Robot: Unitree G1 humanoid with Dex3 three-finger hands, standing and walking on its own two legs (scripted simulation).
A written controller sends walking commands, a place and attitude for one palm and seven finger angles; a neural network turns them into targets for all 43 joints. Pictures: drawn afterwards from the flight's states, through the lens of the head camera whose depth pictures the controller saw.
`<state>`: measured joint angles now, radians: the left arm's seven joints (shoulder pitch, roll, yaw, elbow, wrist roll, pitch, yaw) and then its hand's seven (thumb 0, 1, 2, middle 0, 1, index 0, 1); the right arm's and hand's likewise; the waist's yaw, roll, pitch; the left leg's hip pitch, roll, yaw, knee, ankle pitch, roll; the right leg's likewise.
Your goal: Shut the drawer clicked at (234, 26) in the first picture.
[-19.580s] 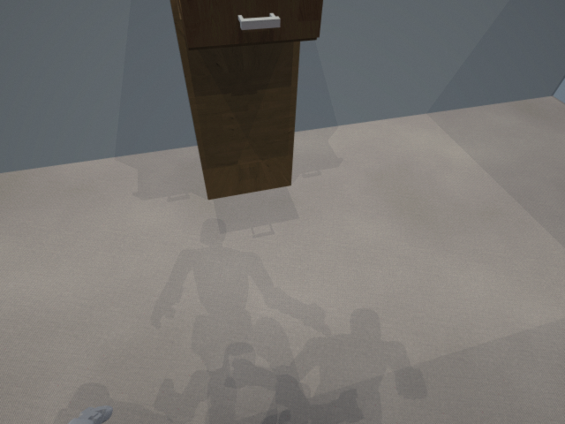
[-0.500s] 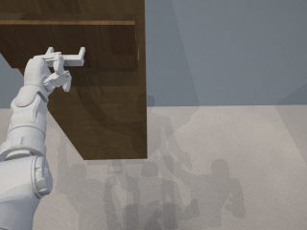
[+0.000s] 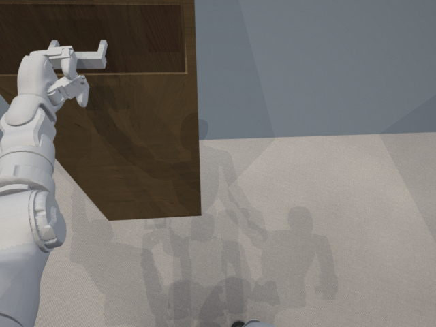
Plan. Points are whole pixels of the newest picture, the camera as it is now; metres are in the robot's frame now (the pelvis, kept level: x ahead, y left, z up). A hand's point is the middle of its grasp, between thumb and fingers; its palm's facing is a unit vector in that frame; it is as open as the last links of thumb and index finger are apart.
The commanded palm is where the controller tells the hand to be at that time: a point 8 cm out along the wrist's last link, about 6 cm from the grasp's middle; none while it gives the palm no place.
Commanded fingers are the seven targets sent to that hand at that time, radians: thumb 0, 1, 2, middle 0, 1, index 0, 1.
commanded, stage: push the drawer shut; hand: left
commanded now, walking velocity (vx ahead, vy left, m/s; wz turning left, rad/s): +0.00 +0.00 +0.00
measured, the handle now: (76, 53) +0.58 +0.24 +0.15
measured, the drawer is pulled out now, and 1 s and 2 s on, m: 0.00 0.00 0.00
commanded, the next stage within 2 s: pull the fist back off the drawer in 0.34 s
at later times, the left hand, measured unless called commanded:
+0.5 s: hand (81, 80) +0.50 +0.21 +0.15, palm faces +0.05 -1.00 -0.02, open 3.5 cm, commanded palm +0.53 +0.24 +0.15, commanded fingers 0.00 0.90 0.90 -1.40 -1.60 -1.40 -1.60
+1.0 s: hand (86, 81) +0.50 +0.20 +0.15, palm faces +0.04 -1.00 -0.02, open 3.6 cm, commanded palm +0.47 +0.24 +0.15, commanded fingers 0.00 0.90 0.90 -1.40 -1.60 -1.40 -1.60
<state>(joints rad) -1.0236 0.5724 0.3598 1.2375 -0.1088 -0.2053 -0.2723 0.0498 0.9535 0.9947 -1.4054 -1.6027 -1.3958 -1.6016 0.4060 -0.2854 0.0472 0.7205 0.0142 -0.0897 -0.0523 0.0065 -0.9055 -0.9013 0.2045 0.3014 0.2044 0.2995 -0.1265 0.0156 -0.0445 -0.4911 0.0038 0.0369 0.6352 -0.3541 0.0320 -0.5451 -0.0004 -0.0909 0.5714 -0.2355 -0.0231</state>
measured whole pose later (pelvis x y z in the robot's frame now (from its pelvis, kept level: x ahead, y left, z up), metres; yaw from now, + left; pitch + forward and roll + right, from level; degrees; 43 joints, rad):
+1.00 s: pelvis -0.01 -0.01 +0.00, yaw -1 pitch +14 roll -1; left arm -1.00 0.61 0.39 1.22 -0.11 -0.21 -0.29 0.05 1.00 1.03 -1.41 -1.60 -1.39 -1.60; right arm 0.44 -0.29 0.05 0.70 0.01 -0.07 -0.04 0.01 -0.91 -0.90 0.20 0.30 0.20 0.30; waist -0.14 0.02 -0.06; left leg -0.54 0.03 0.04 0.66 -0.36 0.02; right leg -0.59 0.02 -0.09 0.59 -0.23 -0.04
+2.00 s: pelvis +0.00 -0.01 +0.02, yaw +0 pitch -3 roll +0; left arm 0.00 0.31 0.24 0.01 -0.10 -0.04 0.04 0.01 0.90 0.90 -1.41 -1.60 -1.40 -1.60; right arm 0.16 -0.24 0.05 0.63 0.02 -0.08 -0.06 0.01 -0.90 -0.90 0.20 0.30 0.20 0.30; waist 0.05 0.05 0.02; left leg -0.09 0.00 0.04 0.42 -0.27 0.02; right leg -0.18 0.01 -0.08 0.41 -0.18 -0.04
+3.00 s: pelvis -0.02 +0.00 +0.02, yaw -1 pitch +0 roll +0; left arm 0.57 0.35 0.33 -0.47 -0.03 -0.19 0.10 0.01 0.89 0.90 -1.41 -1.60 -1.40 -1.60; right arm 0.20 -0.24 -0.01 0.58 -0.01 -0.04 -0.07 0.01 -0.90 -0.90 0.20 0.30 0.20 0.30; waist 0.01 0.06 0.02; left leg -0.18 -0.01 0.07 0.42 -0.24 0.04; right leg -0.25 0.00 -0.05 0.37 -0.12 -0.01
